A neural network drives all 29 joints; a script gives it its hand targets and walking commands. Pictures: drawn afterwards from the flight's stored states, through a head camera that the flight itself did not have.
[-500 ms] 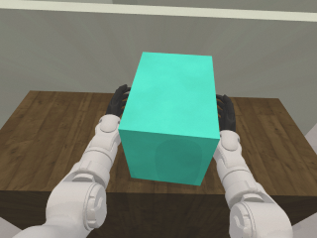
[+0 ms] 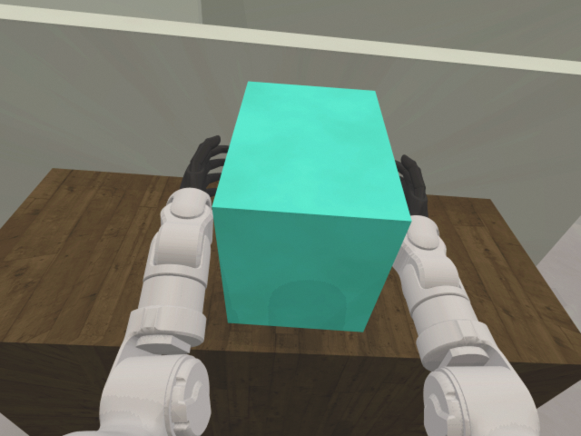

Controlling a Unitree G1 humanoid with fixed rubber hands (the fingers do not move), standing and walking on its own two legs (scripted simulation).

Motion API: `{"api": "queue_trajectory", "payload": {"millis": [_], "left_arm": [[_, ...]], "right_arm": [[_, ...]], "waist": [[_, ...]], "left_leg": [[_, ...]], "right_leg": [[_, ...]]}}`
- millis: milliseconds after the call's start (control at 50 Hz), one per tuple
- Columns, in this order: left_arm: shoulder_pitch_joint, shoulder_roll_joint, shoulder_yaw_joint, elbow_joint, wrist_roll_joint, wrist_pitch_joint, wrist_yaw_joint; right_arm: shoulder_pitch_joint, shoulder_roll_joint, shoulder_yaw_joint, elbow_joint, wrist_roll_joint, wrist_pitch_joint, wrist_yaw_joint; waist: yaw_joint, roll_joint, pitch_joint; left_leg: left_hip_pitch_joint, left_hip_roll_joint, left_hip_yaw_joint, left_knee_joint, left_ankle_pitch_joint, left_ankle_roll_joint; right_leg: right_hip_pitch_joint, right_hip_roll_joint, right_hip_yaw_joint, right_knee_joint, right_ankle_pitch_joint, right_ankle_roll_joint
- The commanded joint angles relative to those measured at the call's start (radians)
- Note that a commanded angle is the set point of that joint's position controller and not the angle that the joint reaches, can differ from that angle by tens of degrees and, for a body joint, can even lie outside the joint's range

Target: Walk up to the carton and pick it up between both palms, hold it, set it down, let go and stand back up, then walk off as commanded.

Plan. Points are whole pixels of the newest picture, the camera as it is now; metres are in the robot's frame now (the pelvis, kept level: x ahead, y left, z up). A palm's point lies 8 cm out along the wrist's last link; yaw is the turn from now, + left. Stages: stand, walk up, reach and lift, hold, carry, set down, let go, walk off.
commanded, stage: reach and lift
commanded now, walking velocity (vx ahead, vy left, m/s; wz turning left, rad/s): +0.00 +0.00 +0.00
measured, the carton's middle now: (303, 203) +0.44 -0.05 +0.13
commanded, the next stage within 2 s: hold in 1.34 s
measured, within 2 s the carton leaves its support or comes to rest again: neither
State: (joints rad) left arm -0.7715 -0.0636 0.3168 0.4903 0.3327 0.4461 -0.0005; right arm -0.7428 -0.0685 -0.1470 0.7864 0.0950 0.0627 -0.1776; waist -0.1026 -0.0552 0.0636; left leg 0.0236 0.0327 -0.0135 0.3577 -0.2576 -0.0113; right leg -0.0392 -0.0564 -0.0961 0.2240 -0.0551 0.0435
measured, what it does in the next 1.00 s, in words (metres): stands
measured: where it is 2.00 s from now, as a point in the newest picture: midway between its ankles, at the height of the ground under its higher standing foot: outside the picture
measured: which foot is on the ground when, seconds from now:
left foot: down 0.00-1.00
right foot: down 0.00-1.00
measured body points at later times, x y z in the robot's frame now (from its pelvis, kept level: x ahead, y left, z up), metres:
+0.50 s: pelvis -0.01 -0.01 +0.00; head -0.06 +0.01 +0.45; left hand +0.39 +0.11 +0.21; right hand +0.38 -0.18 +0.20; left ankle -0.03 +0.12 -0.75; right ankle +0.05 -0.15 -0.75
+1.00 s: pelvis -0.01 -0.01 +0.00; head -0.06 +0.01 +0.45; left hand +0.39 +0.13 +0.22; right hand +0.38 -0.17 +0.22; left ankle -0.03 +0.12 -0.75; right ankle +0.05 -0.15 -0.75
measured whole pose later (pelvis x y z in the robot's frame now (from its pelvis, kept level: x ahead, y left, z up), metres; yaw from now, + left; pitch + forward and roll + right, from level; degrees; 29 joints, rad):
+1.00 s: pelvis -0.01 -0.01 +0.00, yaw +2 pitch -9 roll -1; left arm -0.80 -0.03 0.34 0.32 0.34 0.70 -0.04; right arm -0.85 -0.08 -0.09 0.70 0.16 0.30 -0.20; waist -0.10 -0.04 0.04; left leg 0.04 0.03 -0.05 0.37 -0.24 -0.02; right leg -0.02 -0.06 -0.12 0.26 -0.07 0.03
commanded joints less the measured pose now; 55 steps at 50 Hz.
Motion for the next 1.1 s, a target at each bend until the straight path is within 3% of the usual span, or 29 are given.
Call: {"api": "queue_trajectory", "payload": {"millis": [0,20,80,100,160,200,260,360,380,420,440,460,500,520,560,660,700,780,800,940,980,1080], "left_arm": [[-0.526,-0.559,-0.405,-0.152,-0.101,0.008,-0.134],[-0.495,-0.543,-0.400,-0.132,-0.092,0.022,-0.138],[-0.485,-0.557,-0.458,-0.211,-0.108,0.057,-0.137],[-0.479,-0.545,-0.452,-0.196,-0.095,0.073,-0.140],[-0.513,-0.561,-0.496,-0.282,-0.123,0.090,-0.134],[-0.539,-0.564,-0.514,-0.305,-0.134,0.103,-0.137],[-0.560,-0.565,-0.530,-0.305,-0.156,0.120,-0.133],[-0.567,-0.528,-0.442,-0.235,-0.117,0.156,-0.146],[-0.567,-0.535,-0.444,-0.238,-0.121,0.159,-0.150],[-0.575,-0.521,-0.397,-0.199,-0.106,0.168,-0.155],[-0.584,-0.503,-0.374,-0.159,-0.095,0.173,-0.160],[-0.587,-0.501,-0.362,-0.155,-0.095,0.175,-0.165],[-0.632,-0.525,-0.381,-0.205,-0.112,0.166,-0.157],[-0.619,-0.510,-0.354,-0.164,-0.101,0.171,-0.159],[-0.611,-0.521,-0.366,-0.198,-0.105,0.172,-0.161],[-0.603,-0.483,-0.327,-0.161,-0.081,0.189,-0.175],[-0.642,-0.503,-0.365,-0.221,-0.105,0.181,-0.173],[-0.700,-0.510,-0.400,-0.229,-0.126,0.175,-0.163],[-0.687,-0.507,-0.386,-0.228,-0.120,0.176,-0.162],[-0.676,-0.503,-0.388,-0.218,-0.115,0.202,-0.165],[-0.679,-0.500,-0.381,-0.237,-0.117,0.201,-0.166],[-0.664,-0.509,-0.403,-0.290,-0.122,0.222,-0.170]], "right_arm": [[-0.747,0.552,0.365,-0.394,0.051,-0.050,0.110],[-0.740,0.543,0.374,-0.404,0.060,-0.038,0.104],[-0.748,0.552,0.427,-0.484,0.092,-0.017,0.095],[-0.708,0.544,0.411,-0.438,0.091,0.005,0.094],[-0.728,0.570,0.436,-0.486,0.107,0.025,0.098],[-0.743,0.568,0.424,-0.485,0.106,0.041,0.099],[-0.799,0.581,0.434,-0.519,0.124,0.058,0.100],[-0.789,0.569,0.376,-0.406,0.096,0.105,0.109],[-0.829,0.578,0.373,-0.453,0.096,0.099,0.108],[-0.849,0.577,0.360,-0.410,0.092,0.114,0.108],[-0.838,0.567,0.334,-0.366,0.076,0.124,0.108],[-0.858,0.574,0.331,-0.373,0.072,0.123,0.110],[-0.882,0.597,0.339,-0.382,0.095,0.118,0.115],[-0.869,0.585,0.325,-0.349,0.084,0.130,0.113],[-0.881,0.605,0.353,-0.388,0.105,0.127,0.106],[-0.878,0.607,0.355,-0.365,0.104,0.153,0.084],[-0.898,0.621,0.377,-0.410,0.127,0.149,0.083],[-0.912,0.626,0.359,-0.391,0.125,0.161,0.081],[-0.899,0.629,0.361,-0.382,0.125,0.167,0.081],[-0.894,0.607,0.347,-0.368,0.142,0.194,0.084],[-0.895,0.614,0.365,-0.382,0.151,0.197,0.081],[-0.886,0.605,0.395,-0.425,0.190,0.210,0.069]], "waist": [[-0.010,0.044,-0.485],[-0.016,0.039,-0.469],[-0.005,0.042,-0.478],[-0.014,0.053,-0.425],[-0.005,0.056,-0.436],[-0.029,0.065,-0.430],[-0.024,0.069,-0.454],[-0.024,0.070,-0.351],[-0.020,0.054,-0.385],[-0.005,0.039,-0.362],[-0.018,0.038,-0.324],[-0.011,0.030,-0.338],[-0.008,0.055,-0.402],[-0.002,0.026,-0.374],[0.002,0.028,-0.420],[0.011,0.004,-0.378],[0.010,0.020,-0.419],[-0.014,0.056,-0.425],[-0.002,0.058,-0.409],[-0.017,0.081,-0.388],[-0.010,0.053,-0.390],[-0.014,0.074,-0.424]], "left_leg": [[-0.022,-0.091,0.044,-0.012,0.465,-0.044],[-0.024,-0.093,0.040,-0.009,0.459,-0.043],[-0.042,-0.097,0.032,-0.006,0.450,-0.042],[-0.055,-0.096,0.033,-0.022,0.415,-0.039],[-0.060,-0.093,0.025,-0.025,0.399,-0.039],[-0.065,-0.093,0.019,-0.031,0.364,-0.043],[-0.088,-0.097,0.019,-0.040,0.314,-0.031],[-0.141,-0.094,0.025,-0.081,0.196,-0.011],[-0.143,-0.094,0.027,-0.078,0.209,-0.008],[-0.168,-0.094,0.033,-0.095,0.167,0.008],[-0.189,-0.090,0.036,-0.111,0.116,0.016],[-0.197,-0.089,0.042,-0.119,0.110,0.024],[-0.191,-0.087,0.040,-0.105,0.156,0.017],[-0.188,-0.090,0.041,-0.104,0.167,0.016],[-0.156,-0.102,0.043,-0.077,0.238,0.007],[-0.174,-0.108,0.046,-0.085,0.195,0.017],[-0.172,-0.108,0.044,-0.078,0.223,0.014],[-0.178,-0.105,0.035,-0.080,0.195,0.006],[-0.185,-0.105,0.033,-0.083,0.189,0.006],[-0.188,-0.099,0.030,-0.086,0.207,-0.009],[-0.186,-0.102,0.028,-0.080,0.236,-0.008],[-0.135,-0.106,0.022,-0.050,0.340,-0.032]], "right_leg": [[0.288,0.125,-0.040,0.072,0.293,-0.004],[0.294,0.125,-0.039,0.070,0.295,-0.004],[0.307,0.122,-0.033,0.073,0.299,-0.001],[0.297,0.116,-0.028,0.066,0.263,-0.002],[0.284,0.123,-0.028,0.073,0.211,-0.002],[0.275,0.122,-0.031,0.068,0.173,-0.007],[0.281,0.119,-0.033,0.075,0.137,-0.004],[0.280,0.109,-0.030,0.066,0.050,-0.008],[0.291,0.115,-0.029,0.072,0.068,-0.008],[0.297,0.112,-0.027,0.068,0.045,-0.003],[0.298,0.108,-0.026,0.062,0.008,-0.004],[0.308,0.113,-0.032,0.069,0.012,-0.001],[0.332,0.117,-0.035,0.088,0.056,0.001],[0.321,0.116,-0.026,0.074,0.055,0.000],[0.343,0.114,-0.024,0.077,0.122,0.002],[0.349,0.106,-0.014,0.067,0.103,0.008],[0.358,0.112,-0.016,0.080,0.127,0.012],[0.343,0.114,-0.016,0.079,0.087,0.007],[0.340,0.113,-0.014,0.076,0.082,0.008],[0.342,0.119,-0.014,0.076,0.065,0.000],[0.357,0.120,-0.015,0.075,0.092,0.004],[0.360,0.127,-0.014,0.078,0.151,-0.001]]}}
